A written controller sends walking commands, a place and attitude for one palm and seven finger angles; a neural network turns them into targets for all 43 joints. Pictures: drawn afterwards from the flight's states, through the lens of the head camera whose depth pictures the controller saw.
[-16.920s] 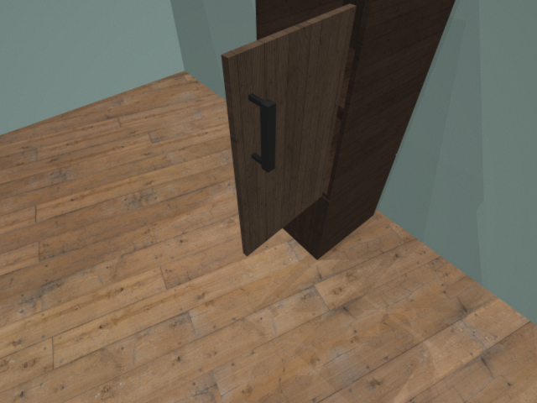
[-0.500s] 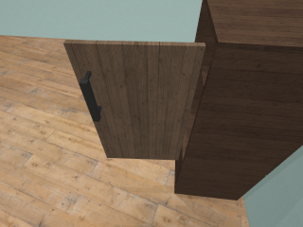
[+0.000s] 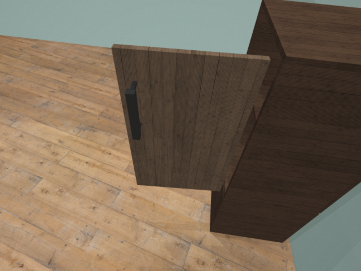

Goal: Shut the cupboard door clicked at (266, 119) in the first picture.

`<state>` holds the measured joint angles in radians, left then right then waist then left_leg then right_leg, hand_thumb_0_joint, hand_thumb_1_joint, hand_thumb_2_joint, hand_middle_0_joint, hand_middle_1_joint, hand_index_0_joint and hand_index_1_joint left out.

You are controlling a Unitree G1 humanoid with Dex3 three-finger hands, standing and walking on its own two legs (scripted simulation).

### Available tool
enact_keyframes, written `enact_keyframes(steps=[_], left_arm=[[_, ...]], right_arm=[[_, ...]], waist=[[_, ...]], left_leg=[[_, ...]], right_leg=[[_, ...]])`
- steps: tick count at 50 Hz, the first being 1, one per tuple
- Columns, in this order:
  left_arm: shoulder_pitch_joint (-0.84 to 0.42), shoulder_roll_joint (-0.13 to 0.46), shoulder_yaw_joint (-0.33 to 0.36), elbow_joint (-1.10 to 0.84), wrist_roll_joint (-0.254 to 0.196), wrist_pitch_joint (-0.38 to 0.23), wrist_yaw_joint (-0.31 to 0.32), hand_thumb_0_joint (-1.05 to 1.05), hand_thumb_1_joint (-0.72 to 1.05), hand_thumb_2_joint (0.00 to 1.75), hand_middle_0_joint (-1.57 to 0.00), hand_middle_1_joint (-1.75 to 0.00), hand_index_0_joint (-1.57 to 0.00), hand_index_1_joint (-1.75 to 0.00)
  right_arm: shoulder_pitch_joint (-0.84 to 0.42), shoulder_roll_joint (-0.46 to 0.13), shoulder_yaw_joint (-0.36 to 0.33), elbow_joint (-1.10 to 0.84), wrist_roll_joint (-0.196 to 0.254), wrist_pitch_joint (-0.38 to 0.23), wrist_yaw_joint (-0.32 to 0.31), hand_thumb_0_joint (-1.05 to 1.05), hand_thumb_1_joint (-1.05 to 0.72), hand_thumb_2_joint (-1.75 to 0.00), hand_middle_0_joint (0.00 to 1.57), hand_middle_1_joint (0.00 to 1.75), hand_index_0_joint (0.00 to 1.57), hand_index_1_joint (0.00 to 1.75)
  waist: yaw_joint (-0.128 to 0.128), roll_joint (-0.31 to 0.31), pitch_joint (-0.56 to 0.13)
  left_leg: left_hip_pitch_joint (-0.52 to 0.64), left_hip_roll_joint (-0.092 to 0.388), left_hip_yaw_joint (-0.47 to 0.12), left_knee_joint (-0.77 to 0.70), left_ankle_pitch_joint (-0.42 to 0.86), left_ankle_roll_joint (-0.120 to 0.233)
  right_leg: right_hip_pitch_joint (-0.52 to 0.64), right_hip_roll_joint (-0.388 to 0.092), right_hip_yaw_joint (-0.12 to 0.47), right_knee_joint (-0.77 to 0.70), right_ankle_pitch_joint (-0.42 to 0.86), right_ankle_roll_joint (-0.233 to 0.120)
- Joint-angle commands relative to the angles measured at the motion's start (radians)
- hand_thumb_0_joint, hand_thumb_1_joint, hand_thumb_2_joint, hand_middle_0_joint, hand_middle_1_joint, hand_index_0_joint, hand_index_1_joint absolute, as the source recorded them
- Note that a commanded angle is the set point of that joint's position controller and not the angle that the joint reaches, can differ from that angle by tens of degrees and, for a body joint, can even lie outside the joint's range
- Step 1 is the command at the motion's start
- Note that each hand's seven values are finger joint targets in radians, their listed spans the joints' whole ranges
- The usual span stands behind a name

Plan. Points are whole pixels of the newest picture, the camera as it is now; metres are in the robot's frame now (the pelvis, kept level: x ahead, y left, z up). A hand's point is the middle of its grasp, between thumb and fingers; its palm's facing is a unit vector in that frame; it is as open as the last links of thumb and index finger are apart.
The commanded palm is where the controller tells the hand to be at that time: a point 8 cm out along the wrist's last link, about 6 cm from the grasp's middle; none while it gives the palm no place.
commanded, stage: come to a stop and stand still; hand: left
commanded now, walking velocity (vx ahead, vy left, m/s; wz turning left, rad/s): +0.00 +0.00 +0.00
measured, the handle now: (135, 111) +0.47 +0.15 +0.09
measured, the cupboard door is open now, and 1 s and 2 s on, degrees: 94 94 94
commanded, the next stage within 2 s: look again from close up in 0.74 s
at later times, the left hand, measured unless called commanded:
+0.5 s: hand out of the picture +0.05 +0.19 -0.18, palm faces +0.00 -0.99 -0.15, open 7.3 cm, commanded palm none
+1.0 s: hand out of the picture +0.05 +0.20 -0.18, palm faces -0.01 -0.99 -0.16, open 7.3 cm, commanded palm none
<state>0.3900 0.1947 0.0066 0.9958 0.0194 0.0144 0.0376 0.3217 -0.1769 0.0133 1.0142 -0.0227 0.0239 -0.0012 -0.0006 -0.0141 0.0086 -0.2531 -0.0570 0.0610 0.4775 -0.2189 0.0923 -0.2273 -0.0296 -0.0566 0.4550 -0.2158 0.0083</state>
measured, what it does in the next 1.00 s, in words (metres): shifts its weight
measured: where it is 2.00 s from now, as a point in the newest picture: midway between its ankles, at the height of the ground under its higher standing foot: outside the picture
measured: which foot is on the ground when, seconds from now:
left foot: down 0.00-1.00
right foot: down 0.00-1.00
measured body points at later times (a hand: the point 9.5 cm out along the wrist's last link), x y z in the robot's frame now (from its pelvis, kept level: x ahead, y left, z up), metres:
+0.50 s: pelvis +0.04 +0.03 +0.00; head +0.05 +0.06 +0.45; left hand +0.05 +0.24 -0.17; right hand +0.06 -0.21 -0.14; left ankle +0.03 +0.06 -0.74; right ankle +0.02 -0.14 -0.74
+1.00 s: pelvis +0.05 +0.04 +0.00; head +0.06 +0.06 +0.45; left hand +0.05 +0.26 -0.17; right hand +0.04 -0.19 -0.15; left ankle +0.03 +0.06 -0.74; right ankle +0.02 -0.13 -0.74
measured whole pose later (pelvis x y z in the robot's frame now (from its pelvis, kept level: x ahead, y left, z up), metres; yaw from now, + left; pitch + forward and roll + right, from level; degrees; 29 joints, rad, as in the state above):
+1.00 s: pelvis +0.05 +0.04 +0.00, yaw -1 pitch -2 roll -1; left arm 0.30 0.17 -0.01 1.07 0.01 0.01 0.05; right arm 0.28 -0.14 0.04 1.12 -0.01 -0.02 -0.03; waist 0.00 -0.04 0.05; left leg -0.10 -0.12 0.10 0.37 -0.25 0.14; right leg -0.12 -0.08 -0.01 0.41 -0.26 0.05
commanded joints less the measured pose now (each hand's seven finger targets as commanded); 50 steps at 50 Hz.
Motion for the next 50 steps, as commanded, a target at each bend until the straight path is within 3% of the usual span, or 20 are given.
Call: enact_keyframes(steps=[1,13,17,27,36,43,48,50], left_arm=[[0.027,0.071,0.003,-0.039,-0.001,-0.028,0.003,0.0,0.9,0.9,-0.2,-0.3,-0.2,-0.3],[0.025,0.053,-0.013,0.021,-0.004,-0.03,0.011,0.0,0.9,0.9,-0.2,-0.3,-0.2,-0.3],[0.018,0.051,-0.013,0.029,-0.006,-0.03,0.015,0.0,0.9,0.9,-0.2,-0.3,-0.2,-0.3],[-0.014,0.057,-0.011,0.035,-0.01,-0.017,0.017,0.0,0.9,0.9,-0.2,-0.3,-0.2,-0.3],[-0.019,0.058,-0.009,0.037,-0.013,-0.012,0.016,0.0,0.9,0.9,-0.2,-0.3,-0.2,-0.3],[-0.016,0.054,-0.009,0.045,-0.014,-0.009,0.017,0.0,0.9,0.9,-0.2,-0.3,-0.2,-0.3],[-0.006,0.048,-0.01,0.056,-0.014,-0.011,0.017,0.0,0.9,0.9,-0.2,-0.3,-0.2,-0.3],[-0.002,0.044,-0.01,0.059,-0.013,-0.013,0.017,0.0,0.9,0.9,-0.2,-0.3,-0.2,-0.3]], right_arm=[[-0.02,-0.124,-0.023,-0.053,0.01,-0.04,-0.012,0.0,-0.9,-0.9,0.2,0.3,0.2,0.3],[-0.006,-0.11,-0.011,0.014,0.018,-0.055,-0.021,0.0,-0.9,-0.9,0.2,0.3,0.2,0.3],[-0.008,-0.104,-0.009,0.026,0.018,-0.06,-0.027,0.0,-0.9,-0.9,0.2,0.3,0.2,0.3],[-0.015,-0.116,-0.009,0.044,0.017,-0.058,-0.036,0.0,-0.9,-0.9,0.2,0.3,0.2,0.3],[-0.01,-0.121,-0.011,0.055,0.017,-0.057,-0.04,0.0,-0.9,-0.9,0.2,0.3,0.2,0.3],[0.006,-0.118,-0.01,0.071,0.018,-0.057,-0.042,0.0,-0.9,-0.9,0.2,0.3,0.2,0.3],[0.016,-0.106,-0.009,0.082,0.019,-0.058,-0.043,0.0,-0.9,-0.9,0.2,0.3,0.2,0.3],[0.015,-0.101,-0.008,0.085,0.019,-0.057,-0.042,0.0,-0.9,-0.9,0.2,0.3,0.2,0.3]], waist=[[0.009,0.019,0.064],[0.007,0.026,0.055],[0.007,0.021,0.034],[0.004,0.047,0.05],[0.004,0.014,0.044],[0.003,0.032,0.051],[0.004,0.023,0.06],[0.007,0.001,0.077]], left_leg=[[-0.114,0.155,-0.216,-0.216,-0.215,-0.026],[-0.001,0.157,-0.191,-0.2,0.024,-0.032],[0.057,0.153,-0.168,-0.165,0.196,-0.036],[0.115,0.161,-0.171,-0.162,0.369,-0.06],[0.151,0.168,-0.18,-0.175,0.385,-0.077],[0.162,0.171,-0.182,-0.196,0.363,-0.09],[0.153,0.169,-0.178,-0.2,0.334,-0.093],[0.131,0.165,-0.173,-0.2,0.304,-0.076]], right_leg=[[0.042,-0.064,0.101,-0.075,-0.087,-0.052],[0.066,-0.077,0.083,-0.076,0.041,-0.036],[0.077,-0.083,0.082,-0.072,0.093,-0.032],[0.076,-0.076,0.07,-0.057,0.079,-0.022],[0.07,-0.076,0.074,-0.058,0.058,-0.02],[0.061,-0.075,0.073,-0.051,0.037,-0.019],[0.065,-0.078,0.081,-0.062,0.043,-0.021],[0.072,-0.081,0.082,-0.07,0.051,-0.021]])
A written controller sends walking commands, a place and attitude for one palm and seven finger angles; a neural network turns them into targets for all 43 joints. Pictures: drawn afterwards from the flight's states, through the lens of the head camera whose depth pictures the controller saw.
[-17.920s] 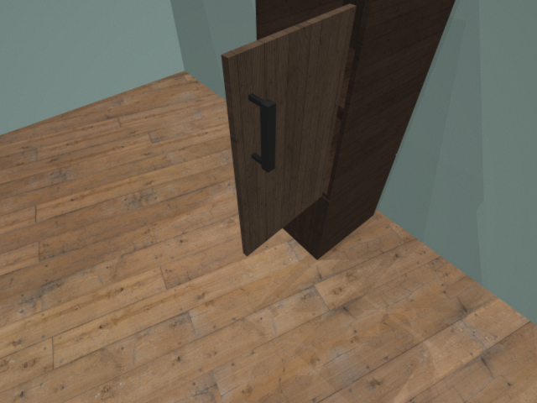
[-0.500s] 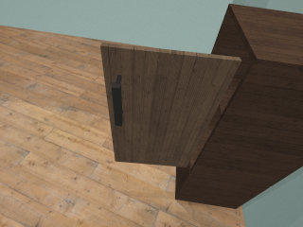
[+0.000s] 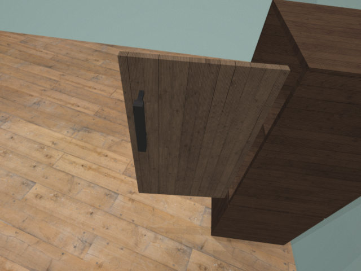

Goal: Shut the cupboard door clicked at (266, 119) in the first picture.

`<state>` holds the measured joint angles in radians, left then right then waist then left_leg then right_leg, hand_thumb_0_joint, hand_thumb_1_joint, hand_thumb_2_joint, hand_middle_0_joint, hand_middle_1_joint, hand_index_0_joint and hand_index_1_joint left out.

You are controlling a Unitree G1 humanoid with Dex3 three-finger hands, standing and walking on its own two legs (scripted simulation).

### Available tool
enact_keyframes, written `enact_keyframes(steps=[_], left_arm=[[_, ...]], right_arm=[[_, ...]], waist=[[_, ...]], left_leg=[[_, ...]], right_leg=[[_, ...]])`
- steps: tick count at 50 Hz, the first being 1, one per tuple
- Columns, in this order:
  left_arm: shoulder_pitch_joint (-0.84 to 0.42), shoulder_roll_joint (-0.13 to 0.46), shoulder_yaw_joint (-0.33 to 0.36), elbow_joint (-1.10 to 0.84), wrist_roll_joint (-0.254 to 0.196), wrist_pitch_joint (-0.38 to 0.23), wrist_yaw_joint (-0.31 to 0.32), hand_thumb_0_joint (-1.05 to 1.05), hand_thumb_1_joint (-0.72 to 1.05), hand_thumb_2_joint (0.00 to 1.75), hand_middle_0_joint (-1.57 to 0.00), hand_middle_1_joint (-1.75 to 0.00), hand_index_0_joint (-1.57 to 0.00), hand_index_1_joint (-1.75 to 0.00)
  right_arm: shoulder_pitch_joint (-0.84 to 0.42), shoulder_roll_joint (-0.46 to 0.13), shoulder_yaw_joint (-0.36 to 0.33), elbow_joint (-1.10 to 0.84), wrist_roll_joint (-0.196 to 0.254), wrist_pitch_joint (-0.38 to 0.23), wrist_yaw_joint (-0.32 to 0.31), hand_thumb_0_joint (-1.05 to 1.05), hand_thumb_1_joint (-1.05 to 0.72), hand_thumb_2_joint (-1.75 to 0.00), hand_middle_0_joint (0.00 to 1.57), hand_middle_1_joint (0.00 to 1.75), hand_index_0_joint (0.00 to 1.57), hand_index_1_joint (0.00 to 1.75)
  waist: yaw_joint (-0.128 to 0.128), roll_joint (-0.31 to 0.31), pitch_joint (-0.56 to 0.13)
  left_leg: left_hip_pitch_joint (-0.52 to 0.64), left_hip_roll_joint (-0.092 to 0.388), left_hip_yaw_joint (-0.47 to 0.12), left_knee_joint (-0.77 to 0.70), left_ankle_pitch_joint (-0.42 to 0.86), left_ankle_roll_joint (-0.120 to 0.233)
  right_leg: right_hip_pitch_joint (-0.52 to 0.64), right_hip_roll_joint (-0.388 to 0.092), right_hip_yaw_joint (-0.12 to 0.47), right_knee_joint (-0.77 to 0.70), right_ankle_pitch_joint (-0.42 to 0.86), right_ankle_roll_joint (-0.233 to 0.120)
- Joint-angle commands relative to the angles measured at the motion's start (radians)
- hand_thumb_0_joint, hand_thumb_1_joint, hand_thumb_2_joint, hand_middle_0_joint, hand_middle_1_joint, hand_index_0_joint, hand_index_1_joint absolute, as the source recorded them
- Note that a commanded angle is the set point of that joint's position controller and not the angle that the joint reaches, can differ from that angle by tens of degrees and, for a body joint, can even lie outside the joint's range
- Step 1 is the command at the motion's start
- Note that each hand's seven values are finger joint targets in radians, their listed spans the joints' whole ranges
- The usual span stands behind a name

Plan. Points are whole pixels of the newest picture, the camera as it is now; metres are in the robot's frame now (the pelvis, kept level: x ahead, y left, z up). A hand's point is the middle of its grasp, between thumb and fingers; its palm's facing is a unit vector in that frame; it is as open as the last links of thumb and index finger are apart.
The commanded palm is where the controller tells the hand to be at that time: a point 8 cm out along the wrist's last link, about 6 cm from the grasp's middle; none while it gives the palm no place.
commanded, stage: look again from close up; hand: left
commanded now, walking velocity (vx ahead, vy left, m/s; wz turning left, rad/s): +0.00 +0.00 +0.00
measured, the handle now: (141, 122) +0.42 +0.13 +0.09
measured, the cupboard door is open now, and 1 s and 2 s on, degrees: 94 94 94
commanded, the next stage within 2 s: raise the hand and make a fist in 0.32 s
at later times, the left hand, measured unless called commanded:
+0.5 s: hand out of the picture +0.04 +0.17 -0.15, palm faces +0.15 -0.96 -0.22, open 7.2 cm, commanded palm +0.09 +0.19 -0.07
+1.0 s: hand out of the picture +0.12 +0.15 +0.00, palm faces +0.24 -0.97 -0.07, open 5.4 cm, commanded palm +0.12 +0.19 -0.01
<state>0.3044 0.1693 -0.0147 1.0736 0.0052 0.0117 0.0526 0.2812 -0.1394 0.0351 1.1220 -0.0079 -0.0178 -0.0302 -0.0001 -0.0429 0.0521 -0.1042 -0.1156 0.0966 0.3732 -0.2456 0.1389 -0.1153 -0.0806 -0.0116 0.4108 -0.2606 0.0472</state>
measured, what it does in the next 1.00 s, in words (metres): steps on the spot: right foot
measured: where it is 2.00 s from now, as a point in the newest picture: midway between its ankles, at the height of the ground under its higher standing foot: outside the picture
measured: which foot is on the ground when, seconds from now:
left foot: down 0.00-1.00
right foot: down 0.00-0.46, up 0.48-0.62, down 0.64-1.00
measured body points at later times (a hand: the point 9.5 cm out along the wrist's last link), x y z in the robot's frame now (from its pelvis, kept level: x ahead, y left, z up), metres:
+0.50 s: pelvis -0.01 -0.02 +0.00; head +0.01 +0.01 +0.45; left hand +0.03 +0.22 -0.13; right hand +0.00 -0.24 -0.13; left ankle -0.02 +0.02 -0.74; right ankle -0.04 -0.16 -0.71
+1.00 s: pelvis -0.02 -0.07 -0.08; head +0.01 -0.05 +0.37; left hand +0.10 +0.21 +0.01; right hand +0.24 -0.27 -0.10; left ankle -0.02 +0.02 -0.74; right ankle +0.05 -0.13 -0.74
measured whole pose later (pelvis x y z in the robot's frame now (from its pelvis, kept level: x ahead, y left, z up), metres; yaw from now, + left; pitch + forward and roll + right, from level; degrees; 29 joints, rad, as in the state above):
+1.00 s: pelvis -0.02 -0.07 -0.08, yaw +7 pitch +9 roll -2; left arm 0.60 0.25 0.14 -0.14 -0.29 -0.53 -0.19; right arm 0.19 -0.30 0.00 0.47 0.02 -0.29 -0.02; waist 0.05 0.02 -0.12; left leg -0.72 -0.06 -0.05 1.12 -0.55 0.05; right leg -0.76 0.03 -0.16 1.03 -0.43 -0.09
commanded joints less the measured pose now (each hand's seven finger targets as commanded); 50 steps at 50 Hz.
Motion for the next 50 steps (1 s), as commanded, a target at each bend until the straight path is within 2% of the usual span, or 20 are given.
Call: enact_keyframes(steps=[1,20,21,22,23,24,25,26,29,30,31,32,33,34,35,36,39,43,47,50], left_arm=[[0.082,0.069,0.01,-0.017,0.001,-0.009,0.002,0.0,0.9,0.9,-0.2,-0.3,-0.2,-0.3],[0.105,0.047,0.008,0.003,0.004,-0.019,0.001,0.0,0.9,0.9,-0.2,-0.3,-0.2,-0.3],[0.077,0.082,-0.003,0.026,0.026,-0.042,0.03,0.0,0.9,0.9,-0.2,-0.3,-0.2,-0.3],[-0.754,0.585,0.362,-1.64,-0.066,-0.291,0.075,0.0,0.9,0.9,-0.2,-0.3,-0.2,-0.3],[-0.06,0.177,0.008,-1.392,-0.073,-0.233,0.092,0.0,0.9,0.9,-0.22,-0.32,-0.22,-0.32],[-0.034,0.168,0.071,-1.354,-0.119,-0.18,0.134,0.0,0.9,0.9,-0.24,-0.34,-0.24,-0.34],[0.236,-0.082,-0.105,-1.009,-0.118,-0.036,0.117,0.0,0.9,0.9,-0.25,-0.36,-0.25,-0.36],[0.069,-0.091,-0.154,-1.173,-0.164,-0.034,0.105,0.0,0.9,0.9,-0.27,-0.38,-0.27,-0.38],[0.003,-0.076,-0.119,-1.066,-0.163,-0.156,0.035,0.0,0.9,0.9,-0.33,-0.44,-0.33,-0.44],[0.104,-0.065,-0.076,-0.941,-0.156,-0.211,-0.006,0.0,0.9,0.9,-0.35,-0.46,-0.35,-0.46],[0.233,-0.049,-0.012,-0.891,-0.174,-0.282,-0.057,0.0,0.9,0.9,-0.36,-0.48,-0.36,-0.48],[0.306,-0.022,0.044,-0.888,-0.197,-0.353,-0.12,0.0,0.9,0.9,-0.38,-0.5,-0.38,-0.5],[0.332,0.035,0.129,-0.888,-0.224,-0.412,-0.198,0.0,0.9,0.9,-0.4,-0.52,-0.4,-0.52],[0.371,0.172,0.27,-0.815,-0.252,-0.458,-0.264,0.0,0.9,0.9,-0.42,-0.54,-0.42,-0.54],[0.347,0.147,0.24,-0.837,-0.274,-0.516,-0.33,0.0,0.9,0.9,-0.44,-0.56,-0.44,-0.56],[0.335,0.192,0.286,-0.872,-0.269,-0.545,-0.349,0.0,0.9,0.9,-0.46,-0.58,-0.46,-0.58],[0.276,0.262,0.333,-1.151,-0.279,-0.557,-0.322,0.0,0.9,0.9,-0.51,-0.64,-0.51,-0.64],[0.109,0.227,0.244,-1.555,-0.28,-0.583,-0.231,0.0,0.9,0.9,-0.58,-0.72,-0.58,-0.72],[-0.022,0.12,0.06,-1.574,-0.289,-0.647,-0.257,0.0,0.9,0.9,-0.66,-0.8,-0.66,-0.8],[-0.023,0.143,0.034,-1.429,-0.294,-0.601,-0.357,0.0,0.9,0.9,-0.71,-0.86,-0.71,-0.86]], right_arm=[[0.057,-0.137,-0.029,-0.02,0.004,-0.016,-0.012,0.0,-0.9,-0.9,0.2,0.3,0.2,0.3],[0.074,-0.109,-0.031,-0.008,0.005,-0.021,-0.011,0.0,-0.9,-0.9,0.2,0.3,0.2,0.3],[0.045,-0.171,-0.027,-0.078,0.013,-0.024,-0.001,0.0,-0.9,-0.9,0.2,0.3,0.2,0.3],[0.222,-0.362,-0.094,-0.369,0.03,-0.222,-0.061,0.0,-0.9,-0.9,0.2,0.3,0.2,0.3],[0.139,-0.253,0.004,-0.319,0.092,-0.342,-0.094,0.0,-0.9,-0.9,0.2,0.3,0.2,0.3],[0.05,-0.262,-0.007,-0.275,0.058,-0.363,-0.099,0.0,-0.9,-0.9,0.2,0.3,0.2,0.3],[0.016,-0.171,-0.019,-0.266,0.054,-0.362,-0.044,0.0,-0.9,-0.9,0.2,0.3,0.2,0.3],[0.08,-0.227,-0.06,-0.311,0.065,-0.371,-0.003,0.0,-0.9,-0.9,0.2,0.3,0.2,0.3],[-0.001,-0.217,-0.062,-0.453,0.054,-0.405,0.005,0.0,-0.9,-0.9,0.2,0.3,0.2,0.3],[-0.004,-0.227,-0.072,-0.486,0.04,-0.398,0.011,0.0,-0.9,-0.9,0.2,0.3,0.2,0.3],[-0.027,-0.238,-0.082,-0.518,0.026,-0.389,0.015,0.0,-0.9,-0.9,0.2,0.3,0.2,0.3],[-0.056,-0.254,-0.089,-0.546,0.017,-0.377,0.025,0.0,-0.9,-0.9,0.2,0.3,0.2,0.3],[-0.058,-0.288,-0.109,-0.58,0.008,-0.352,0.043,0.0,-0.9,-0.9,0.2,0.3,0.2,0.3],[-0.093,-0.28,-0.12,-0.614,0.022,-0.325,0.051,0.0,-0.9,-0.9,0.2,0.3,0.2,0.3],[-0.141,-0.267,-0.115,-0.661,0.022,-0.307,0.051,0.0,-0.9,-0.9,0.2,0.3,0.2,0.3],[-0.181,-0.267,-0.121,-0.707,0.028,-0.29,0.049,0.0,-0.9,-0.9,0.2,0.3,0.2,0.3],[-0.215,-0.25,-0.118,-0.816,0.039,-0.263,0.057,0.0,-0.9,-0.9,0.2,0.3,0.2,0.3],[-0.149,-0.23,-0.09,-0.852,0.03,-0.274,0.042,0.0,-0.9,-0.9,0.2,0.3,0.2,0.3],[-0.109,-0.255,-0.07,-0.778,0.036,-0.324,0.003,0.0,-0.9,-0.9,0.2,0.3,0.2,0.3],[-0.07,-0.269,-0.064,-0.74,0.05,-0.342,-0.027,0.0,-0.9,-0.9,0.2,0.3,0.2,0.3]], waist=[[0.004,0.045,0.039],[0.003,0.051,0.034],[-0.009,0.129,0.044],[-0.251,0.18,-0.392],[-0.1,0.489,-0.417],[-0.027,0.472,-0.377],[-0.021,0.302,-0.208],[-0.065,0.228,-0.101],[-0.1,-0.128,0.055],[-0.079,-0.318,0.051],[-0.028,-0.393,0.011],[0.003,-0.387,-0.054],[0.017,-0.27,-0.137],[0.061,-0.217,-0.156],[0.06,-0.208,-0.067],[0.078,-0.197,-0.059],[0.107,0.097,-0.153],[0.031,0.305,-0.313],[-0.104,0.177,-0.207],[-0.132,0.04,-0.178]], left_leg=[[-0.022,0.222,-0.212,-0.105,0.306,-0.126],[-0.025,0.215,-0.196,-0.108,0.24,-0.106],[-0.093,0.251,-0.218,0.026,0.759,-0.169],[0.376,0.258,-0.384,0.012,0.883,-0.211],[0.497,0.294,-0.397,-0.009,0.64,-0.286],[0.299,0.256,-0.361,-0.067,0.62,-0.334],[0.051,0.221,-0.265,-0.123,0.425,-0.311],[0.02,0.199,-0.216,-0.054,0.318,-0.231],[-0.249,0.12,-0.186,0.17,-0.043,-0.16],[-0.342,0.105,-0.18,0.24,-0.101,-0.146],[-0.427,0.087,-0.168,0.29,-0.122,-0.145],[-0.484,0.073,-0.149,0.335,-0.105,-0.151],[-0.465,0.069,-0.13,0.371,-0.031,-0.172],[-0.601,0.048,-0.126,0.397,-0.123,-0.211],[-0.699,0.04,-0.117,0.423,-0.239,-0.216],[-0.768,0.045,-0.11,0.438,-0.305,-0.188],[-0.768,0.039,-0.09,0.46,-0.322,-0.146],[-0.583,0.086,-0.195,0.414,-0.284,-0.144],[-0.61,0.095,-0.208,0.54,-0.266,-0.106],[-0.669,0.102,-0.195,0.598,-0.239,-0.09]], right_leg=[[-0.044,-0.029,0.037,-0.022,0.088,-0.059],[-0.048,-0.033,0.041,-0.043,0.115,-0.058],[-0.088,-0.023,0.005,0.036,0.145,-0.045],[-0.255,0.12,-0.104,0.327,0.131,-0.022],[-0.343,0.14,-0.072,0.605,-0.149,-0.049],[-0.328,0.106,-0.013,0.581,-0.143,-0.067],[-0.308,0.074,-0.014,0.467,-0.126,-0.074],[-0.355,0.057,-0.043,0.357,-0.122,-0.065],[-0.354,0.05,-0.059,0.1,-0.123,-0.072],[-0.416,0.034,-0.014,0.069,-0.233,-0.071],[-0.434,0.036,-0.003,0.106,-0.289,-0.073],[-0.432,0.037,-0.007,0.164,-0.247,-0.083],[-0.413,0.048,-0.04,0.249,-0.12,-0.097],[-0.396,0.017,0.004,0.293,-0.237,-0.118],[-0.455,0.016,0.037,0.299,-0.402,-0.124],[-0.483,0.028,0.07,0.318,-0.488,-0.121],[-0.437,0.036,0.133,0.355,-0.494,-0.116],[-0.514,0.088,0.035,0.449,-0.268,-0.115],[-0.624,0.092,0.075,0.403,-0.297,-0.092],[-0.597,0.082,0.1,0.361,-0.315,-0.075]])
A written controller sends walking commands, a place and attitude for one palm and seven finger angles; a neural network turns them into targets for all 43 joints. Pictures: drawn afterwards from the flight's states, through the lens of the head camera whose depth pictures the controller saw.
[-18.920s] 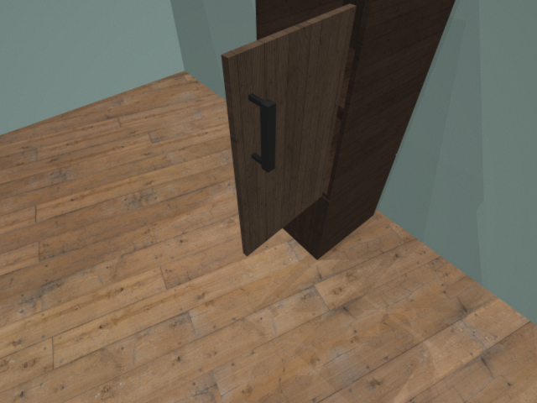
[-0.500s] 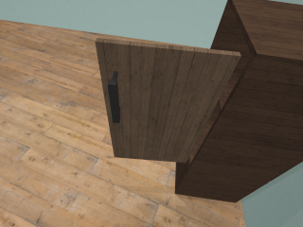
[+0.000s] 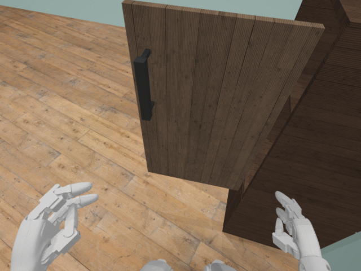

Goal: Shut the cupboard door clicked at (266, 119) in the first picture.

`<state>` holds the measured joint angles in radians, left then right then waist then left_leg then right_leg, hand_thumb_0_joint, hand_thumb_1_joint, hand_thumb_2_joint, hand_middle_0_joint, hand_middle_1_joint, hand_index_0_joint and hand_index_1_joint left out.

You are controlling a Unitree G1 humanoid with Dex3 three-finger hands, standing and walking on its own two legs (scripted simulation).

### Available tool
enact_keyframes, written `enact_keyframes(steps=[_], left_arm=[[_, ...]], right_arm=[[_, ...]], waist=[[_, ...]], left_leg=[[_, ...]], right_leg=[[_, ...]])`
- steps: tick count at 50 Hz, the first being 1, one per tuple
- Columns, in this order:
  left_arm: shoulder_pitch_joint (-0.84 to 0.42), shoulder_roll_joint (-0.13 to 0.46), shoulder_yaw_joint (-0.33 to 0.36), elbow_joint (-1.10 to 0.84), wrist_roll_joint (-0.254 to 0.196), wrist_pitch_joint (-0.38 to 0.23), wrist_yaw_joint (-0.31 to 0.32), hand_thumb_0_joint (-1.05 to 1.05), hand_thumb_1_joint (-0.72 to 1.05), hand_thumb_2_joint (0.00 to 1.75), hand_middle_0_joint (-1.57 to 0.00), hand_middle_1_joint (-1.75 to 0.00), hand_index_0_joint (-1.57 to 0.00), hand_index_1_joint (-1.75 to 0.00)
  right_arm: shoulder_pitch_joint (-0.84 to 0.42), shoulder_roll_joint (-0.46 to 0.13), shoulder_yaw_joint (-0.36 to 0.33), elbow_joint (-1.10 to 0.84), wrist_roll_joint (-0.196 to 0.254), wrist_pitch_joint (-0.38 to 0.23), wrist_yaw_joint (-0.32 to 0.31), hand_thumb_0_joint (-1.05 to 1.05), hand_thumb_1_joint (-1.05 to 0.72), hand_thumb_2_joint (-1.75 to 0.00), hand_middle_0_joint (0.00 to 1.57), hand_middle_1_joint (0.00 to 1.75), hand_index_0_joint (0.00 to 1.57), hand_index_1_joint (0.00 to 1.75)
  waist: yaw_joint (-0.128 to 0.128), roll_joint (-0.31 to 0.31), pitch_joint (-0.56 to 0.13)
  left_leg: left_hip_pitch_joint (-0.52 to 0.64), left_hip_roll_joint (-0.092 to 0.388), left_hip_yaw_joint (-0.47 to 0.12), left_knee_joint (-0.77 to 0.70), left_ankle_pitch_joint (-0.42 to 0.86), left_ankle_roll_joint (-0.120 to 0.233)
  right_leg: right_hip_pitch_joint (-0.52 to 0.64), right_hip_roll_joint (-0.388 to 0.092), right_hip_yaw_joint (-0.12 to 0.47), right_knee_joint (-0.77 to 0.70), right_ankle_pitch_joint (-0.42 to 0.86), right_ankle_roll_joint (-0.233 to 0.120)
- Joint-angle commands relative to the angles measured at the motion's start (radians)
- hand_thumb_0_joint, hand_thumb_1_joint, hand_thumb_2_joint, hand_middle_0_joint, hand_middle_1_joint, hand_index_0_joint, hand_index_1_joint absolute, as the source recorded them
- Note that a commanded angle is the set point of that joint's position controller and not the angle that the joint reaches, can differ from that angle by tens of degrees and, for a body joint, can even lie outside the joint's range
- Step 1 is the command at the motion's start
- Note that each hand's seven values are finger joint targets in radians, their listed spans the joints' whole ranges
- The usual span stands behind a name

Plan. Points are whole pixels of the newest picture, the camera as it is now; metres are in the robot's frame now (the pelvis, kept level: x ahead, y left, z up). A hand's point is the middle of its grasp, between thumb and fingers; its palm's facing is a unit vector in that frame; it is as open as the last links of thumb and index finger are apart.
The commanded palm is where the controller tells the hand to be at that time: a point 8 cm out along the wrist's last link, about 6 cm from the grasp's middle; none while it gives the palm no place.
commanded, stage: raise the hand and make a fist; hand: left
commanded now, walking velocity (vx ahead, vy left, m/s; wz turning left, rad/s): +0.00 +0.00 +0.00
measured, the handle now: (146, 86) +0.46 +0.14 +0.16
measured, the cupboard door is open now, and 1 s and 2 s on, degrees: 94 94 94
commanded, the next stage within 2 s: bring the fist close to the handle in 1.34 s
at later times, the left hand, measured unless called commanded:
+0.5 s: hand (102, 186) +0.24 +0.18 +0.10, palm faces -0.13 -0.99 -0.03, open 3.3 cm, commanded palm +0.22 +0.24 +0.12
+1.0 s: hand (66, 140) +0.28 +0.23 +0.19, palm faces -0.03 -1.00 -0.07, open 3.1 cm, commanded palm +0.25 +0.27 +0.17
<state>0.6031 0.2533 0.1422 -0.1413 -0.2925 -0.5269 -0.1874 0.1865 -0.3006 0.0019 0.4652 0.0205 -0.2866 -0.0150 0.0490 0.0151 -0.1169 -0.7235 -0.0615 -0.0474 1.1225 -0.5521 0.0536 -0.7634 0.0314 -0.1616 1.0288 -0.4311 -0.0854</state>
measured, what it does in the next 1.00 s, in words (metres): rises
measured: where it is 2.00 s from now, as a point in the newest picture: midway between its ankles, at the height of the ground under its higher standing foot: outside the picture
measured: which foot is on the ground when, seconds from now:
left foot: down 0.00-1.00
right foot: down 0.00-1.00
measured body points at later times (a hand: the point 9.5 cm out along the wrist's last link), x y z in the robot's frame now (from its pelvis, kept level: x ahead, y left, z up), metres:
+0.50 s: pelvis +0.04 +0.01 +0.03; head +0.09 +0.01 +0.48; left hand +0.24 +0.23 +0.11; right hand +0.20 -0.25 -0.04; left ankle +0.01 +0.09 -0.66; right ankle +0.06 -0.07 -0.66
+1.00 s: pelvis +0.04 +0.04 +0.06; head +0.03 +0.04 +0.51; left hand +0.27 +0.29 +0.19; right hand +0.21 -0.17 -0.01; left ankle +0.01 +0.09 -0.66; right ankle +0.06 -0.07 -0.66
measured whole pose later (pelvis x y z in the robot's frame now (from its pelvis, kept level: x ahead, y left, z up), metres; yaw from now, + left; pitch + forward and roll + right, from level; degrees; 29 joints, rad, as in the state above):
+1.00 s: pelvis +0.04 +0.04 +0.06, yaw -2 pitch +2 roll -3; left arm 0.26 0.30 0.21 -0.21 -0.30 -0.09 -0.24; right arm 0.28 -0.23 0.09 0.56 0.05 -0.25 -0.06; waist 0.04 0.04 -0.06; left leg -0.32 -0.09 -0.01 0.71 -0.42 0.10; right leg -0.38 0.03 -0.08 0.64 -0.30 -0.02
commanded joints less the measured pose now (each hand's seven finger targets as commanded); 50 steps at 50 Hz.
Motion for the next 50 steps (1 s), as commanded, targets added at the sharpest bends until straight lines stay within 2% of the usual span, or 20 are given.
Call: enact_keyframes(steps=[1,3,6,9,11,14,17,19,21,24,25,28,29,31,34,38,39,44,48,50], left_arm=[[-0.285,0.094,-0.089,-0.157,0.012,-0.019,-0.14,0.0,0.9,0.9,-0.73,-0.88,-0.73,-0.88],[-0.222,0.162,-0.006,-0.069,0.03,0.093,-0.169,0.0,0.9,0.9,-0.77,-0.92,-0.77,-0.92],[-0.14,0.229,0.151,-0.113,-0.002,0.248,-0.166,0.0,0.9,0.9,-0.82,-0.98,-0.82,-0.98],[-0.101,0.201,0.255,-0.247,-0.074,0.284,-0.091,0.0,0.9,0.9,-0.88,-1.04,-0.88,-1.04],[-0.069,0.164,0.261,-0.291,-0.089,0.242,-0.05,0.0,0.9,0.9,-0.92,-1.08,-0.92,-1.08],[-0.081,0.111,0.167,-0.28,-0.066,0.169,-0.069,0.0,0.9,0.9,-0.97,-1.14,-0.97,-1.14],[-0.098,0.064,0.062,-0.184,-0.044,0.148,-0.134,0.0,0.9,0.9,-1.02,-1.2,-1.02,-1.2],[-0.12,0.079,0.046,-0.163,-0.048,0.164,-0.173,0.0,0.9,0.9,-1.06,-1.24,-1.06,-1.24],[-0.145,0.129,0.089,-0.21,-0.055,0.173,-0.179,0.0,0.9,0.9,-1.1,-1.28,-1.1,-1.28],[-0.2,0.225,0.183,-0.352,-0.045,0.168,-0.122,0.0,0.9,0.9,-1.15,-1.34,-1.15,-1.34],[-0.189,0.2,0.179,-0.387,-0.047,0.161,-0.096,0.0,0.9,0.9,-1.17,-1.36,-1.17,-1.36],[-0.183,0.139,0.144,-0.355,-0.046,0.158,-0.042,0.0,0.9,0.9,-1.23,-1.42,-1.23,-1.42],[-0.211,0.145,0.142,-0.335,-0.045,0.167,-0.038,0.0,0.9,0.9,-1.24,-1.44,-1.24,-1.44],[-0.218,0.096,0.081,-0.279,-0.03,0.211,-0.045,0.0,0.9,0.9,-1.28,-1.48,-1.28,-1.48],[-0.247,0.101,0.036,-0.212,-0.005,0.309,-0.078,0.0,0.9,0.9,-1.3,-1.5,-1.3,-1.5],[-0.349,0.159,0.077,-0.283,0.006,0.385,-0.085,0.0,0.9,0.9,-1.3,-1.5,-1.3,-1.5],[-0.373,0.199,0.119,-0.296,0.001,0.387,-0.074,0.0,0.9,0.9,-1.3,-1.5,-1.3,-1.5],[-0.488,0.217,0.169,-0.36,-0.018,0.351,-0.035,0.0,0.9,0.9,-1.3,-1.5,-1.3,-1.5],[-0.47,0.125,0.087,-0.224,-0.021,0.401,-0.072,0.0,0.9,0.9,-1.3,-1.5,-1.3,-1.5],[-0.417,0.103,0.055,-0.173,-0.01,0.453,-0.099,0.0,0.9,0.9,-1.3,-1.5,-1.3,-1.5]], right_arm=[[0.04,-0.105,-0.034,-0.081,0.026,-0.067,-0.048,0.0,-0.9,-0.9,0.2,0.3,0.2,0.3],[0.038,-0.102,-0.038,-0.1,0.037,-0.042,-0.054,0.0,-0.9,-0.9,0.2,0.3,0.2,0.3],[-0.006,-0.071,-0.037,-0.151,0.044,0.01,-0.051,0.0,-0.9,-0.9,0.2,0.3,0.2,0.3],[-0.044,-0.022,-0.02,-0.17,0.033,0.035,-0.045,0.0,-0.9,-0.9,0.2,0.3,0.2,0.3],[-0.024,-0.003,-0.019,-0.148,0.026,0.03,-0.039,0.0,-0.9,-0.9,0.2,0.3,0.2,0.3],[0.004,-0.022,-0.021,-0.126,0.02,0.011,-0.033,0.0,-0.9,-0.9,0.2,0.3,0.2,0.3],[0.031,-0.05,-0.032,-0.098,0.027,-0.005,-0.036,0.0,-0.9,-0.9,0.2,0.3,0.2,0.3],[0.026,-0.073,-0.038,-0.103,0.034,-0.015,-0.046,0.0,-0.9,-0.9,0.2,0.3,0.2,0.3],[0.034,-0.08,-0.045,-0.114,0.038,-0.025,-0.057,0.0,-0.9,-0.9,0.2,0.3,0.2,0.3],[0.029,-0.075,-0.042,-0.11,0.028,-0.035,-0.063,0.0,-0.9,-0.9,0.2,0.3,0.2,0.3],[0.024,-0.059,-0.037,-0.114,0.028,-0.037,-0.061,0.0,-0.9,-0.9,0.2,0.3,0.2,0.3],[0.023,-0.045,-0.025,-0.094,0.029,-0.035,-0.053,0.0,-0.9,-0.9,0.2,0.3,0.2,0.3],[0.022,-0.052,-0.023,-0.086,0.026,-0.03,-0.051,0.0,-0.9,-0.9,0.2,0.3,0.2,0.3],[0.019,-0.06,-0.02,-0.084,0.033,-0.025,-0.048,0.0,-0.9,-0.9,0.2,0.3,0.2,0.3],[0.019,-0.079,-0.015,-0.088,0.038,-0.018,-0.051,0.0,-0.9,-0.9,0.2,0.3,0.2,0.3],[0.007,-0.075,-0.002,-0.109,0.039,-0.017,-0.06,0.0,-0.9,-0.9,0.2,0.3,0.2,0.3],[0.003,-0.076,0.001,-0.104,0.034,-0.016,-0.063,0.0,-0.9,-0.9,0.2,0.3,0.2,0.3],[-0.004,-0.061,0.018,-0.082,0.025,-0.024,-0.062,0.0,-0.9,-0.9,0.2,0.3,0.2,0.3],[-0.001,-0.067,0.017,-0.051,0.037,-0.029,-0.06,0.0,-0.9,-0.9,0.2,0.3,0.2,0.3],[0.005,-0.075,0.01,-0.052,0.044,-0.025,-0.057,0.0,-0.9,-0.9,0.2,0.3,0.2,0.3]], waist=[[-0.164,-0.065,-0.016],[-0.111,-0.113,-0.059],[-0.007,-0.058,-0.235],[0.041,-0.031,-0.311],[0.03,-0.039,-0.292],[-0.009,-0.05,-0.208],[-0.066,-0.077,-0.085],[-0.075,-0.11,-0.058],[-0.056,-0.094,-0.149],[-0.016,0.034,-0.271],[-0.004,0.074,-0.284],[-0.011,0.101,-0.167],[-0.023,0.071,-0.14],[-0.042,0.051,-0.05],[-0.051,0.02,0.003],[-0.029,0.046,-0.04],[-0.024,0.031,-0.046],[-0.009,0.092,-0.094],[-0.027,0.083,-0.005],[-0.025,0.036,0.009]], left_leg=[[-0.075,0.05,-0.037,-0.153,0.069,-0.003],[-0.098,0.046,-0.011,-0.177,0.105,-0.003],[-0.043,0.026,0.01,-0.212,0.245,-0.017],[-0.004,0.023,-0.007,-0.236,0.326,-0.039],[0.009,0.029,-0.012,-0.258,0.388,-0.049],[0.018,0.03,-0.011,-0.273,0.423,-0.046],[0.024,0.034,-0.01,-0.287,0.357,-0.036],[0.04,0.036,-0.012,-0.287,0.318,-0.027],[0.091,0.033,-0.009,-0.311,0.327,-0.021],[0.209,0.037,-0.013,-0.355,0.449,-0.028],[0.243,0.039,-0.016,-0.378,0.485,-0.036],[0.28,0.052,-0.031,-0.416,0.543,-0.065],[0.282,0.057,-0.04,-0.423,0.54,-0.067],[0.279,0.068,-0.05,-0.45,0.502,-0.072],[0.28,0.073,-0.067,-0.486,0.436,-0.066],[0.328,0.077,-0.082,-0.534,0.417,-0.072],[0.336,0.076,-0.082,-0.538,0.425,-0.075],[0.421,0.085,-0.094,-0.566,0.534,-0.105],[0.414,0.09,-0.107,-0.599,0.466,-0.107],[0.395,0.087,-0.098,-0.599,0.476,-0.098]], right_leg=[[0.084,-0.038,0.268,-0.287,-0.172,0.063],[0.183,-0.059,0.296,-0.324,-0.171,0.073],[0.423,-0.1,0.341,-0.313,0.076,0.091],[0.574,-0.119,0.354,-0.293,0.339,0.114],[0.604,-0.113,0.321,-0.263,0.57,0.111],[0.544,-0.106,0.314,-0.249,0.676,0.128],[0.4,-0.095,0.288,-0.295,0.464,0.133],[0.368,-0.096,0.299,-0.332,0.329,0.13],[0.404,-0.09,0.275,-0.344,0.274,0.116],[0.46,-0.055,0.194,-0.29,0.357,0.069],[0.461,-0.046,0.165,-0.28,0.374,0.059],[0.39,-0.024,0.116,-0.285,0.362,0.051],[0.384,-0.02,0.111,-0.293,0.356,0.049],[0.346,-0.016,0.096,-0.316,0.31,0.053],[0.352,-0.017,0.101,-0.357,0.27,0.052],[0.401,-0.021,0.099,-0.383,0.255,0.049],[0.422,-0.019,0.1,-0.386,0.265,0.046],[0.454,-0.012,0.09,-0.395,0.31,0.042],[0.428,-0.015,0.086,-0.429,0.278,0.047],[0.443,-0.018,0.09,-0.44,0.297,0.047]])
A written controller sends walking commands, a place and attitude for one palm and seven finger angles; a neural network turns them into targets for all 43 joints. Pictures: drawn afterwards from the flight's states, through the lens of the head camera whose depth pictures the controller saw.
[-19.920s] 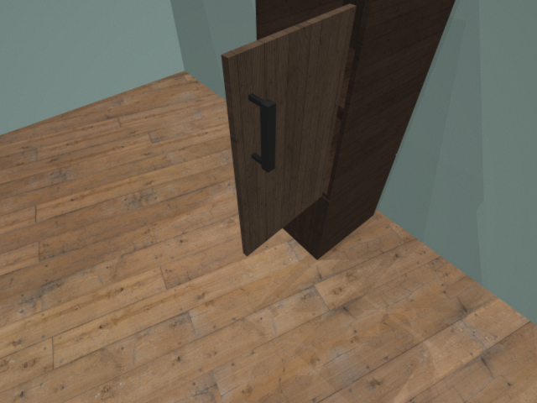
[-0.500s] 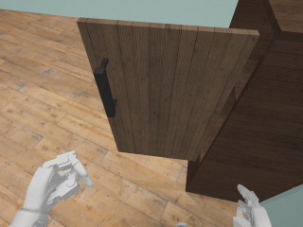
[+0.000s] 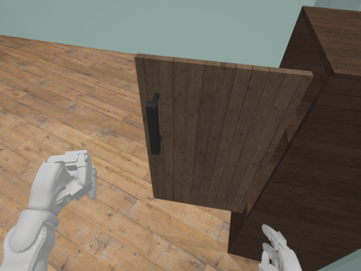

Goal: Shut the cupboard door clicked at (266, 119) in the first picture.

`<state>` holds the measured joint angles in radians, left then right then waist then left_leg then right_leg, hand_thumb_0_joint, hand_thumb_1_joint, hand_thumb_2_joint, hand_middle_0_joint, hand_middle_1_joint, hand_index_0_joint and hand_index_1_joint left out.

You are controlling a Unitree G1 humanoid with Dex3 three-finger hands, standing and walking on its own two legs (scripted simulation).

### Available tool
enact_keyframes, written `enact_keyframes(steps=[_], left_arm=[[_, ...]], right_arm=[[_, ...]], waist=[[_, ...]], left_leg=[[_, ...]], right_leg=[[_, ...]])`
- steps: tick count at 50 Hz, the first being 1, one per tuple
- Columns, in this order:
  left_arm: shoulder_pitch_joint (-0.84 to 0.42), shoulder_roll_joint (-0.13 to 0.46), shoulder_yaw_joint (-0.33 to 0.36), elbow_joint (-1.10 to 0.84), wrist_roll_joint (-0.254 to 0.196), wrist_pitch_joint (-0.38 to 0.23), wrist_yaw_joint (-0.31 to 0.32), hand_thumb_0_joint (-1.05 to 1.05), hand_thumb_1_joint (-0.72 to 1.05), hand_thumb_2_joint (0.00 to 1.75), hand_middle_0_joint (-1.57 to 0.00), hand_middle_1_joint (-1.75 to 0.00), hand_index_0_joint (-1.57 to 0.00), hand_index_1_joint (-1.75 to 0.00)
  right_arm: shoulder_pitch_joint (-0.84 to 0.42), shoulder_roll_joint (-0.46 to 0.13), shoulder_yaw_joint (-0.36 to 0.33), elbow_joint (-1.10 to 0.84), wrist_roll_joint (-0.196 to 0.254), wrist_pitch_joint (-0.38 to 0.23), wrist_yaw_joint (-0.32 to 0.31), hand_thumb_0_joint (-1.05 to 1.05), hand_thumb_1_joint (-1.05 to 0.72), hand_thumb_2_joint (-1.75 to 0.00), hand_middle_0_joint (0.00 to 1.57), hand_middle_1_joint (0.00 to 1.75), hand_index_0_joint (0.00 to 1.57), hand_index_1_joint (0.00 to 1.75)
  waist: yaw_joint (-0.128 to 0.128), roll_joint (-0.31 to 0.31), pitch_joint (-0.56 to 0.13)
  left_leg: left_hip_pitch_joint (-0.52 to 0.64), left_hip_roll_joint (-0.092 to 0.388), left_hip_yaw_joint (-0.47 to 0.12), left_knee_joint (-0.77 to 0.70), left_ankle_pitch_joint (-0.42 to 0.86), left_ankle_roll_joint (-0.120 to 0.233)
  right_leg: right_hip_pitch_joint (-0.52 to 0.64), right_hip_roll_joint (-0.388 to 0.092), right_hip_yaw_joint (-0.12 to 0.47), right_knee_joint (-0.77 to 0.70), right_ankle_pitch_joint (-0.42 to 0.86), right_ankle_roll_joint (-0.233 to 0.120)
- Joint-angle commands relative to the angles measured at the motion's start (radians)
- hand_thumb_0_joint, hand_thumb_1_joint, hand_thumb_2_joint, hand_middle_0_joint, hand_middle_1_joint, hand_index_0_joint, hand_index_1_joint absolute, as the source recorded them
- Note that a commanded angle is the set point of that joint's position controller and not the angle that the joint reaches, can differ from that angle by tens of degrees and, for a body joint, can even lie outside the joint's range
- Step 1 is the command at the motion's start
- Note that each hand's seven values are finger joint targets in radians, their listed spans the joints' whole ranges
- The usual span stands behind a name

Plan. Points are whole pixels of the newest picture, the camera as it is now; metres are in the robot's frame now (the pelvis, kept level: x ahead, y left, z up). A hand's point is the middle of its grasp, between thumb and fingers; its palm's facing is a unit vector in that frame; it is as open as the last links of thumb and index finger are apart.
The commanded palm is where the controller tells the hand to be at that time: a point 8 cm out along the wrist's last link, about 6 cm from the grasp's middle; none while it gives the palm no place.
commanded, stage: raise the hand and make a fist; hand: left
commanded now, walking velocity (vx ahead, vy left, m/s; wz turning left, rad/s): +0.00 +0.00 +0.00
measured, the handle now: (156, 125) +0.42 +0.11 +0.11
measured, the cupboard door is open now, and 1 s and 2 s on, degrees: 94 94 94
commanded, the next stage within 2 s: bring the fist close to the handle in 0.34 s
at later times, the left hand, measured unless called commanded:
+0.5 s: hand (107, 197) +0.22 +0.17 +0.10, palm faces -0.07 -0.99 -0.07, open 3.1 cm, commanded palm +0.21 +0.22 +0.11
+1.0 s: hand (135, 164) +0.28 +0.13 +0.13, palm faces -0.02 -1.00 -0.06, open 3.1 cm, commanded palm +0.26 +0.17 +0.11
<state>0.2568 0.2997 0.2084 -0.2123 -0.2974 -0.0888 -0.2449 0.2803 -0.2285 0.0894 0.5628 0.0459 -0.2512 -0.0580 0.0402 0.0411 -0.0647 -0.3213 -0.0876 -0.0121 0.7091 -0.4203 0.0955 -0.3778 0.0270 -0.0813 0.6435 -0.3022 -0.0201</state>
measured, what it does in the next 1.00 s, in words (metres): stands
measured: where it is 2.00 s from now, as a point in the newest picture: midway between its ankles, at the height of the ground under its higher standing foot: outside the picture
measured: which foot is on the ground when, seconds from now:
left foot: down 0.00-1.00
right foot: down 0.00-1.00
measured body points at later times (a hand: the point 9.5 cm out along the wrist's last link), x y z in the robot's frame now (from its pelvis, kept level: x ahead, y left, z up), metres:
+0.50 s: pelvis +0.00 -0.01 +0.00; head -0.01 -0.02 +0.45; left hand +0.22 +0.22 +0.11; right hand +0.17 -0.23 -0.06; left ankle -0.03 +0.04 -0.72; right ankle +0.02 -0.11 -0.72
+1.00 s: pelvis +0.00 -0.05 +0.00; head +0.00 -0.06 +0.45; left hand +0.28 +0.18 +0.13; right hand +0.17 -0.28 -0.07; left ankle -0.03 +0.04 -0.72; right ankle +0.02 -0.11 -0.72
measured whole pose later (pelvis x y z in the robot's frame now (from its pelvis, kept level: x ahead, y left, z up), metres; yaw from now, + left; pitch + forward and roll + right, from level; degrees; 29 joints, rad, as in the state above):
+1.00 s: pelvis +0.00 -0.05 +0.00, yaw -1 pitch +3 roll +0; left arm 0.07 0.26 0.18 -0.04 -0.26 -0.07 -0.20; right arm 0.26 -0.26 0.06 0.59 0.05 -0.21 -0.05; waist 0.01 0.04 -0.06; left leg -0.31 -0.05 -0.01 0.67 -0.40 0.04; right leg -0.39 0.06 -0.08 0.65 -0.30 -0.08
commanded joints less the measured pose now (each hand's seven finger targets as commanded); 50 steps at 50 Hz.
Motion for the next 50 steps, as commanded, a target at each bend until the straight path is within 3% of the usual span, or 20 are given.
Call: enact_keyframes(steps=[1,2,5,7,9,13,15,17,20,24,27,29,30,33,34,38,39,42,46,50], left_arm=[[-0.064,0.057,-0.017,-0.11,0.001,0.038,-0.051,0.0,0.9,0.9,-1.3,-1.5,-1.3,-1.5],[-0.055,0.065,-0.01,-0.108,0.004,0.059,-0.056,0.0,0.9,0.9,-1.3,-1.5,-1.3,-1.5],[-0.089,0.138,0.06,-0.213,0.006,0.062,-0.041,0.0,0.9,0.9,-1.3,-1.5,-1.3,-1.5],[-0.119,0.162,0.097,-0.282,0.001,0.019,-0.016,0.0,0.9,0.9,-1.3,-1.5,-1.3,-1.5],[-0.144,0.192,0.13,-0.308,-0.004,-0.034,0.017,0.0,0.9,0.9,-1.3,-1.5,-1.3,-1.5],[-0.126,0.09,0.045,-0.233,0.0,-0.079,0.03,0.0,0.9,0.9,-1.3,-1.5,-1.3,-1.5],[-0.09,0.066,0.007,-0.172,0.013,-0.05,0.01,0.0,0.9,0.9,-1.3,-1.5,-1.3,-1.5],[-0.071,0.063,-0.018,-0.151,0.02,-0.011,-0.016,0.0,0.9,0.9,-1.3,-1.5,-1.3,-1.5],[-0.078,0.111,0.017,-0.179,0.024,0.025,-0.033,0.0,0.9,0.9,-1.3,-1.5,-1.3,-1.5],[-0.187,0.158,0.07,-0.255,0.006,-0.015,0.0,0.0,0.9,0.9,-1.3,-1.5,-1.3,-1.5],[-0.262,0.11,0.042,-0.231,-0.005,-0.064,0.027,0.0,0.9,0.9,-1.3,-1.5,-1.3,-1.5],[-0.25,0.12,0.044,-0.169,0.001,-0.069,0.031,0.0,0.9,0.9,-1.3,-1.5,-1.3,-1.5],[-0.24,0.08,0.003,-0.152,0.006,-0.064,0.023,0.0,0.9,0.9,-1.3,-1.5,-1.3,-1.5],[-0.253,0.059,-0.05,-0.072,0.028,-0.015,0.004,0.0,0.9,0.9,-1.3,-1.5,-1.3,-1.5],[-0.243,0.077,-0.032,-0.029,0.03,0.007,0.001,0.0,0.9,0.9,-1.3,-1.5,-1.3,-1.5],[-0.338,0.128,0.019,-0.081,0.029,0.024,0.013,0.0,0.9,0.9,-1.3,-1.5,-1.3,-1.5],[-0.339,0.168,0.063,-0.098,0.023,0.017,0.024,0.0,0.9,0.9,-1.3,-1.5,-1.3,-1.5],[-0.403,0.156,0.074,-0.122,0.014,-0.031,0.054,0.0,0.9,0.9,-1.3,-1.5,-1.3,-1.5],[-0.344,0.11,0.049,-0.039,0.015,-0.048,0.057,0.0,0.9,0.9,-1.3,-1.5,-1.3,-1.5],[-0.35,0.052,-0.037,0.06,0.033,0.007,0.027,0.0,0.9,0.9,-1.3,-1.5,-1.3,-1.5]], right_arm=[[-0.092,-0.149,-0.081,-0.154,0.02,-0.057,-0.013,0.0,-0.9,-0.9,0.2,0.3,0.2,0.3],[-0.095,-0.15,-0.082,-0.159,0.02,-0.055,-0.013,0.0,-0.9,-0.9,0.2,0.3,0.2,0.3],[-0.118,-0.15,-0.084,-0.181,0.009,-0.05,-0.013,0.0,-0.9,-0.9,0.2,0.3,0.2,0.3],[-0.116,-0.142,-0.083,-0.185,0.001,-0.052,-0.012,0.0,-0.9,-0.9,0.2,0.3,0.2,0.3],[-0.11,-0.14,-0.08,-0.169,-0.007,-0.058,-0.012,0.0,-0.9,-0.9,0.2,0.3,0.2,0.3],[-0.094,-0.135,-0.078,-0.14,0.0,-0.067,-0.004,0.0,-0.9,-0.9,0.2,0.3,0.2,0.3],[-0.089,-0.146,-0.086,-0.136,0.005,-0.065,-0.003,0.0,-0.9,-0.9,0.2,0.3,0.2,0.3],[-0.09,-0.151,-0.09,-0.142,0.012,-0.062,-0.006,0.0,-0.9,-0.9,0.2,0.3,0.2,0.3],[-0.104,-0.157,-0.09,-0.157,0.011,-0.056,-0.011,0.0,-0.9,-0.9,0.2,0.3,0.2,0.3],[-0.122,-0.149,-0.079,-0.16,0.0,-0.055,-0.02,0.0,-0.9,-0.9,0.2,0.3,0.2,0.3],[-0.123,-0.136,-0.074,-0.142,0.001,-0.063,-0.025,0.0,-0.9,-0.9,0.2,0.3,0.2,0.3],[-0.112,-0.144,-0.076,-0.123,0.003,-0.065,-0.022,0.0,-0.9,-0.9,0.2,0.3,0.2,0.3],[-0.113,-0.139,-0.076,-0.126,0.005,-0.065,-0.02,0.0,-0.9,-0.9,0.2,0.3,0.2,0.3],[-0.105,-0.146,-0.078,-0.125,0.014,-0.055,-0.019,0.0,-0.9,-0.9,0.2,0.3,0.2,0.3],[-0.103,-0.151,-0.08,-0.123,0.013,-0.049,-0.021,0.0,-0.9,-0.9,0.2,0.3,0.2,0.3],[-0.134,-0.144,-0.081,-0.152,0.011,-0.03,-0.024,0.0,-0.9,-0.9,0.2,0.3,0.2,0.3],[-0.136,-0.144,-0.08,-0.154,0.006,-0.028,-0.024,0.0,-0.9,-0.9,0.2,0.3,0.2,0.3],[-0.143,-0.127,-0.075,-0.146,0.007,-0.028,-0.019,0.0,-0.9,-0.9,0.2,0.3,0.2,0.3],[-0.13,-0.127,-0.078,-0.131,0.009,-0.029,-0.007,0.0,-0.9,-0.9,0.2,0.3,0.2,0.3],[-0.126,-0.143,-0.085,-0.135,0.022,-0.009,-0.002,0.0,-0.9,-0.9,0.2,0.3,0.2,0.3]], waist=[[-0.014,0.009,-0.048],[-0.013,-0.011,-0.039],[0.008,-0.01,-0.124],[0.014,0.004,-0.17],[0.017,0.026,-0.16],[-0.011,0.098,-0.069],[-0.023,0.044,-0.042],[-0.024,0.03,-0.039],[-0.014,-0.008,-0.078],[-0.013,-0.015,-0.106],[-0.029,0.021,-0.094],[-0.03,0.015,-0.086],[-0.032,0.019,-0.097],[-0.041,0.017,-0.06],[-0.037,-0.029,-0.051],[-0.019,-0.047,-0.156],[-0.006,-0.062,-0.182],[-0.011,-0.013,-0.215],[-0.016,-0.032,-0.181],[-0.041,-0.068,-0.087]], left_leg=[[-0.006,0.113,-0.136,-0.19,0.339,-0.141],[-0.01,0.113,-0.135,-0.195,0.336,-0.14],[0.004,0.098,-0.112,-0.186,0.369,-0.132],[0.036,0.099,-0.109,-0.178,0.433,-0.139],[0.043,0.1,-0.111,-0.177,0.447,-0.148],[0.047,0.112,-0.134,-0.188,0.395,-0.16],[0.02,0.109,-0.127,-0.187,0.344,-0.144],[0.005,0.105,-0.123,-0.19,0.303,-0.134],[-0.008,0.094,-0.103,-0.182,0.307,-0.118],[0.003,0.09,-0.101,-0.174,0.303,-0.112],[0.016,0.089,-0.106,-0.175,0.262,-0.112],[0.002,0.087,-0.099,-0.166,0.264,-0.109],[0.001,0.083,-0.091,-0.163,0.269,-0.104],[-0.029,0.079,-0.082,-0.159,0.243,-0.096],[-0.053,0.078,-0.076,-0.154,0.229,-0.086],[-0.046,0.067,-0.055,-0.143,0.261,-0.069],[-0.058,0.068,-0.048,-0.134,0.281,-0.068],[-0.035,0.066,-0.038,-0.134,0.321,-0.072],[-0.065,0.064,-0.023,-0.119,0.325,-0.071],[-0.113,0.063,-0.014,-0.108,0.245,-0.066]], right_leg=[[0.063,-0.015,0.009,-0.055,0.167,-0.017],[0.065,-0.016,0.008,-0.058,0.171,-0.016],[0.123,-0.019,0.018,-0.057,0.201,-0.02],[0.136,-0.017,0.014,-0.044,0.229,-0.019],[0.129,-0.01,0.015,-0.041,0.228,-0.023],[0.055,-0.009,0.008,-0.049,0.175,-0.02],[0.051,-0.011,0.012,-0.062,0.163,-0.018],[0.058,-0.014,0.018,-0.07,0.153,-0.018],[0.1,-0.019,0.027,-0.076,0.169,-0.019],[0.109,-0.016,0.029,-0.07,0.159,-0.016],[0.074,-0.015,0.026,-0.071,0.118,-0.014],[0.078,-0.016,0.035,-0.076,0.125,-0.018],[0.083,-0.022,0.037,-0.075,0.135,-0.017],[0.075,-0.028,0.045,-0.082,0.131,-0.016],[0.088,-0.03,0.055,-0.091,0.123,-0.016],[0.161,-0.044,0.081,-0.089,0.152,-0.009],[0.199,-0.046,0.095,-0.086,0.173,-0.008],[0.214,-0.047,0.093,-0.071,0.236,-0.007],[0.222,-0.057,0.116,-0.076,0.303,0.003],[0.167,-0.073,0.154,-0.116,0.202,0.016]])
